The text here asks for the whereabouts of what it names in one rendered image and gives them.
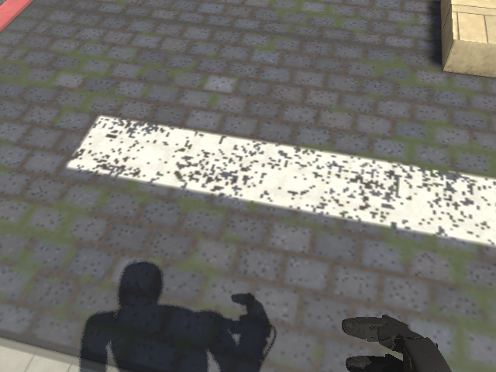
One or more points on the robot right hand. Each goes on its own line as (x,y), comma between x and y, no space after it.
(419,354)

